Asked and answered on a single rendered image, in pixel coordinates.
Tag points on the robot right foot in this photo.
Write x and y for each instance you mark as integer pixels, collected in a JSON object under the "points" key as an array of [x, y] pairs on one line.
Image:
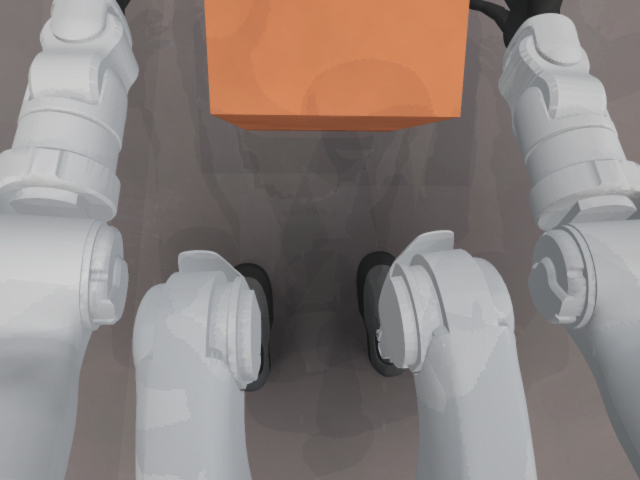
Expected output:
{"points": [[371, 274]]}

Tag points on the robot right upper arm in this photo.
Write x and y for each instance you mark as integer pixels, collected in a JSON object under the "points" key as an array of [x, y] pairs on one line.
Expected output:
{"points": [[586, 277]]}

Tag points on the right robot hand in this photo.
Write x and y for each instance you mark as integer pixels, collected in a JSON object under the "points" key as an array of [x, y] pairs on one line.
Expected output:
{"points": [[520, 10]]}

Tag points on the robot foot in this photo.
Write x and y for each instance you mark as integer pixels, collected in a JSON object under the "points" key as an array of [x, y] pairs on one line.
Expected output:
{"points": [[371, 274], [258, 280]]}

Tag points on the robot right forearm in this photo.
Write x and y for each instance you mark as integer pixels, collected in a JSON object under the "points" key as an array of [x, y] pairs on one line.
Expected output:
{"points": [[569, 144]]}

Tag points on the carton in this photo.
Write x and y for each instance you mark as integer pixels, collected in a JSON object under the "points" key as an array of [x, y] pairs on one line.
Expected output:
{"points": [[335, 65]]}

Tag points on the robot left upper arm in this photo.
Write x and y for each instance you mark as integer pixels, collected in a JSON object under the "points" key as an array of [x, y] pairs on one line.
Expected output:
{"points": [[60, 279]]}

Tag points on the robot left forearm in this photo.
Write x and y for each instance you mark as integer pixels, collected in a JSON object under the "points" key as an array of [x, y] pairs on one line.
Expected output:
{"points": [[70, 128]]}

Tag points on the robot left foot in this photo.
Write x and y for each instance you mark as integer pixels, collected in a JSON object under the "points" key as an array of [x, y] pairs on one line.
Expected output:
{"points": [[258, 280]]}

